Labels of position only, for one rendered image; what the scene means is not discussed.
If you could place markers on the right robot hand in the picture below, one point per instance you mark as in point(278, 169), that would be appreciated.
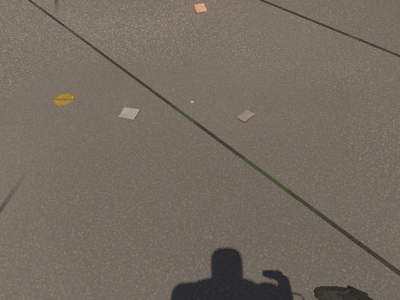
point(339, 293)

